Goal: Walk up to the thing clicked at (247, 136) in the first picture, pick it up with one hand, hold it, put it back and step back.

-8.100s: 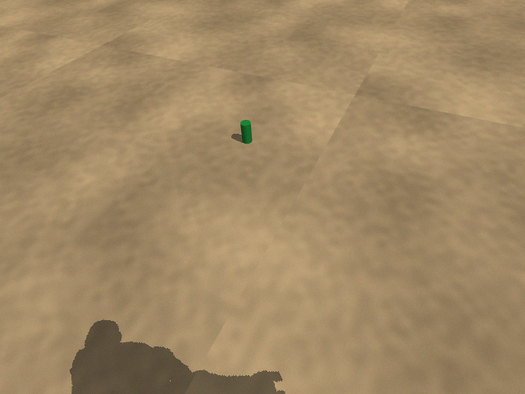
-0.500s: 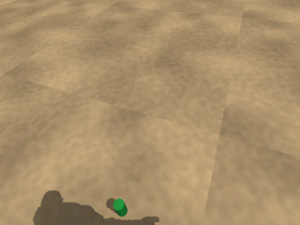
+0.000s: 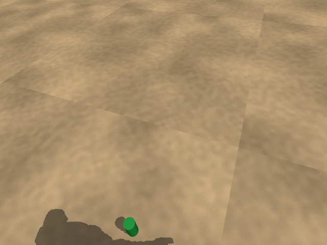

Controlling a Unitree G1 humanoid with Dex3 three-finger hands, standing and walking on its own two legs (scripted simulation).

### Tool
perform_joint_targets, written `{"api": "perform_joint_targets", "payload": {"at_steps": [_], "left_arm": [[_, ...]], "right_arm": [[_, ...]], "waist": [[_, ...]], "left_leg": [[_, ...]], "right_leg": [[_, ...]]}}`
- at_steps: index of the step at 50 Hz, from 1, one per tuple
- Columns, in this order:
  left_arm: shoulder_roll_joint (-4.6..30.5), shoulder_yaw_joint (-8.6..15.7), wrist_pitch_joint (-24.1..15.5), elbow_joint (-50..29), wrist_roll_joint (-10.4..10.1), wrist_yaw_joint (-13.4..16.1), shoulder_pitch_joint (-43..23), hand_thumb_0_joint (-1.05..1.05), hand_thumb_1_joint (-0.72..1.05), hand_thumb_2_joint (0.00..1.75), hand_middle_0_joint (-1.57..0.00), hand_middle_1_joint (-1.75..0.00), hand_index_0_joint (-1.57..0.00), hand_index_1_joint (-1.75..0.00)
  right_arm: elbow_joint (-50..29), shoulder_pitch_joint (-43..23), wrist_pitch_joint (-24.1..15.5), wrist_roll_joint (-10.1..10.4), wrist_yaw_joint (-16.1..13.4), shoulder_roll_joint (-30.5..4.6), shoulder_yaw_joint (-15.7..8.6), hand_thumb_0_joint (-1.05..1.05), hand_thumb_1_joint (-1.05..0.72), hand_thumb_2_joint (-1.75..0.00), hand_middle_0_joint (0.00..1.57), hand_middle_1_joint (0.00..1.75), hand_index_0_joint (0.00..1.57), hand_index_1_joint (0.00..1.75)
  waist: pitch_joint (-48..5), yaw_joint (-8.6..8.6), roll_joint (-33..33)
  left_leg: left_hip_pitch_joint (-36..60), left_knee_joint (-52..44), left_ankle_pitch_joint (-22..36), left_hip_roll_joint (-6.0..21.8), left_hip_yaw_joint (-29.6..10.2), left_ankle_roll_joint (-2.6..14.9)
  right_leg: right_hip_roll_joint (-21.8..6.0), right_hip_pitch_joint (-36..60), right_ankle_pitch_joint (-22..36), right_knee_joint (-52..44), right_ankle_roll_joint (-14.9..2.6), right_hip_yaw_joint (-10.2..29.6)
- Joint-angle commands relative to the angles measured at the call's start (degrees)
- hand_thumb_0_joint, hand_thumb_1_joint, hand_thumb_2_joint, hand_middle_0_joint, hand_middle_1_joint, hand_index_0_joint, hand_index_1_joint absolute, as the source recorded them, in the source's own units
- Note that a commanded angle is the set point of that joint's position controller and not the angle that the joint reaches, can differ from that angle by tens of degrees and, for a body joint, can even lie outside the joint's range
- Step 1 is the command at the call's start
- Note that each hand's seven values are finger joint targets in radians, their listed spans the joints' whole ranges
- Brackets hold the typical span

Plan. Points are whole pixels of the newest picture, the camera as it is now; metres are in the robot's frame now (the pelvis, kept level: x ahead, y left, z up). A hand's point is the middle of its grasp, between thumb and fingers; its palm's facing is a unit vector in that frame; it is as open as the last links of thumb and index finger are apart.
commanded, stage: stand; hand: left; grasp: from the side
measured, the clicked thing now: (131, 227) +0.38 +0.23 -0.72
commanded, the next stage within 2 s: go down in 0.26 s
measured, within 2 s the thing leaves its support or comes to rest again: neither
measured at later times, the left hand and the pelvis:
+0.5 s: hand out of the picture +0.12 +0.25 -0.16, palm faces +0.05 -0.95 -0.32, open 8.6 cm; pelvis -0.01 +0.00 -0.01, yaw +1 degrees
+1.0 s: hand out of the picture +0.15 +0.28 -0.19, palm faces +0.05 -0.94 -0.33, open 16.6 cm; pelvis +0.00 +0.02 -0.06, yaw +1 degrees
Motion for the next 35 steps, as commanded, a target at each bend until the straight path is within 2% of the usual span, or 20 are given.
{"api": "perform_joint_targets", "payload": {"at_steps": [1, 17, 18, 19, 20, 21, 22, 23, 24, 26, 28, 30, 31, 32, 33, 35], "left_arm": [[12.8, 2.3, -1.1, -3.0, -0.1, 1.1, -2.0, 0.00, 0.90, 0.90, -0.20, -0.30, -0.20, -0.30], [12.8, 2.3, -1.2, -3.2, -0.1, 1.1, -2.1, 0.00, 0.90, 0.90, -0.20, -0.30, -0.20, -0.30], [12.6, 2.3, -1.2, -3.2, 0.0, 1.1, -1.6, 0.00, 0.82, 0.82, -0.28, -0.22, -0.25, -0.22], [1.9, 1.9, -6.2, -23.3, -2.7, 1.9, -21.7, 0.00, 0.74, 0.74, -0.20, -0.14, -0.17, -0.14], [5.9, 3.7, -5.4, -18.4, -2.6, 2.2, -26.3, 0.00, 0.66, 0.66, -0.12, -0.07, -0.09, -0.06], [10.6, 7.1, -2.9, -8.1, -1.4, 2.4, -16.3, 0.00, 0.58, 0.58, -0.04, -0.07, -0.01, -0.06], [11.6, 8.3, -2.1, -6.0, -0.8, 1.8, -13.0, 0.00, 0.50, 0.50, -0.01, -0.10, -0.01, -0.09], [13.0, 9.0, -2.1, -7.5, 0.5, 1.2, -16.0, 0.00, 0.42, 0.42, 0.00, -0.13, -0.01, -0.12], [15.6, 10.9, -2.6, -8.9, 1.5, 0.8, -17.8, 0.00, 0.34, 0.34, 0.00, -0.10, -0.01, -0.09], [14.2, 12.3, -1.3, -4.1, 4.0, -0.6, -8.6, 0.00, 0.22, 0.26, -0.01, -0.11, -0.02, -0.10], [13.7, 14.4, -0.4, -7.6, 5.0, -1.3, -4.6, 0.00, 0.12, 0.29, -0.02, -0.19, -0.03, -0.17], [12.2, 14.1, 1.5, -12.7, 4.9, -0.9, -4.2, 0.00, 0.02, 0.31, -0.04, -0.25, -0.06, -0.23], [12.1, 13.8, 2.9, -14.1, 5.0, -0.7, -4.8, 0.00, -0.04, 0.37, -0.04, -0.32, -0.05, -0.30], [11.5, 13.5, 4.2, -15.0, 5.1, -0.7, -4.6, 0.00, -0.09, 0.36, -0.04, -0.33, -0.06, -0.31], [10.7, 12.8, 5.4, -15.1, 5.3, -0.6, -5.0, 0.00, -0.16, 0.28, -0.04, -0.25, -0.05, -0.23], [11.4, 12.8, 6.8, -20.5, 4.7, -0.7, -6.7, 0.00, -0.28, 0.17, -0.04, -0.13, -0.04, -0.13]], "right_arm": [[-3.3, -2.0, -1.2, 0.2, -0.9, -11.8, -2.1, 0.00, -0.90, -0.90, 0.20, 0.30, 0.20, 0.30], [-3.3, -1.7, -1.2, 0.1, -0.9, -12.1, -2.1, 0.00, -0.90, -0.90, 0.20, 0.30, 0.20, 0.30], [-3.4, -2.0, -1.2, 0.2, -1.0, -12.1, -2.2, 0.00, -0.94, -0.92, 0.20, 0.30, 0.20, 0.30], [-19.5, -1.0, -4.0, 4.2, -2.2, -2.3, 0.1, 0.00, -0.97, -0.92, 0.20, 0.30, 0.20, 0.30], [-16.3, 2.2, -3.9, 4.3, -2.7, -4.0, -0.2, 0.00, -0.98, -0.92, 0.20, 0.30, 0.20, 0.30], [-15.7, 3.6, -3.3, 4.0, -3.0, -5.9, -0.9, 0.00, -0.98, -0.93, 0.20, 0.30, 0.20, 0.30], [-17.2, 4.4, -2.7, 4.0, -3.0, -5.9, -1.8, 0.00, -0.98, -0.92, 0.20, 0.30, 0.20, 0.30], [-18.3, 4.9, -2.9, 3.4, -3.2, -5.9, -2.7, 0.00, -0.98, -0.92, 0.20, 0.30, 0.20, 0.30], [-19.0, 6.2, -3.3, 3.2, -3.6, -5.8, -3.5, 0.00, -0.96, -0.92, 0.20, 0.30, 0.20, 0.30], [-20.5, 8.5, -3.7, 2.3, -3.1, -5.4, -4.6, 0.00, -0.96, -0.91, 0.20, 0.30, 0.20, 0.30], [-23.4, 8.9, -3.8, 1.9, -2.8, -4.9, -5.4, 0.00, -0.95, -0.91, 0.20, 0.30, 0.20, 0.30], [-26.1, 7.8, -3.8, 2.1, -2.8, -4.5, -5.5, 0.00, -0.93, -0.90, 0.20, 0.30, 0.20, 0.30], [-27.4, 7.1, -3.8, 2.3, -2.8, -4.3, -5.2, 0.00, -0.93, -0.90, 0.20, 0.30, 0.20, 0.30], [-28.5, 6.7, -3.8, 2.6, -2.7, -4.2, -5.1, 0.00, -0.93, -0.90, 0.20, 0.30, 0.20, 0.30], [-29.6, 5.7, -4.0, 2.6, -2.8, -4.1, -4.9, 0.00, -0.90, -0.90, 0.20, 0.30, 0.20, 0.30], [-31.7, 5.0, -4.4, 2.8, -2.7, -4.0, -5.0, 0.00, -0.90, -0.90, 0.20, 0.30, 0.20, 0.30]], "waist": [[-3.3, 0.26, -0.6], [-3.7, 0.17, -0.5], [-4.0, 0.42, -0.5], [1.7, -6.58, 1.9], [-1.0, -4.28, -1.3], [-0.4, -3.49, -2.5], [-1.1, -1.72, -2.1], [-5.2, -1.58, -3.0], [-9.6, -1.13, -2.4], [-13.2, -0.26, -2.2], [-18.3, 2.12, 0.9], [-19.3, 2.25, 3.4], [-18.0, 1.75, 3.0], [-15.9, 1.37, 2.3], [-13.9, 0.68, 1.6], [-13.5, 0.31, 1.8]], "left_leg": [[1.1, -2.1, 8.1, 5.7, -4.7, 2.37], [1.5, -1.6, 9.2, 6.0, -4.6, 2.64], [1.8, -1.6, 8.9, 6.0, -4.6, 2.66], [-7.1, 2.5, -0.3, -3.0, 2.0, 2.77], [-6.9, 3.1, -1.3, -3.0, 1.8, 3.11], [-8.8, 4.4, -2.4, -3.3, 1.6, 3.19], [-10.3, 6.2, -0.5, -3.0, 1.6, 3.01], [-10.5, 7.8, 0.9, -3.1, 1.3, 3.11], [-10.5, 9.5, 2.7, -3.0, 1.1, 3.13], [-13.4, 13.4, 6.0, -3.3, 0.4, 2.85], [-13.2, 15.4, 8.7, -3.8, 0.4, 2.22], [-12.8, 15.4, 9.2, -3.8, 0.2, 1.89], [-13.7, 15.5, 8.8, -3.7, -0.1, 1.78], [-15.2, 15.9, 7.4, -3.4, -0.2, 1.85], [-16.5, 16.4, 5.7, -3.2, -0.4, 1.82], [-18.5, 17.5, 2.3, -2.7, -0.6, 1.84]], "right_leg": [[-7.1, -0.6, 9.1, -3.0, -1.43, 5.4], [-7.3, -0.3, 10.4, -2.7, -1.35, 5.5], [-7.3, -0.6, 10.2, -2.8, -1.25, 5.6], [-0.1, -12.2, 4.2, 0.4, -0.48, 0.9], [-0.2, -8.6, 2.0, 0.3, -0.11, 0.3], [0.3, -9.6, -0.3, 1.2, -0.54, -0.3], [0.5, -10.5, 0.6, 3.1, -0.70, -0.6], [0.3, -10.1, 1.8, 4.6, -0.67, -0.5], [0.0, -9.4, 4.5, 6.7, -0.45, -0.1], [0.2, -10.4, 7.8, 11.0, -0.73, -0.3], [0.3, -9.6, 9.1, 13.4, -1.18, -0.2], [0.5, -10.6, 8.8, 14.0, -1.30, -0.4], [0.6, -11.4, 8.1, 13.9, -1.28, -0.7], [0.8, -12.9, 6.5, 14.0, -1.27, -0.9], [0.9, -15.0, 4.6, 14.4, -1.29, -1.0], [1.1, -17.6, 0.9, 15.6, -1.33, -1.3]]}}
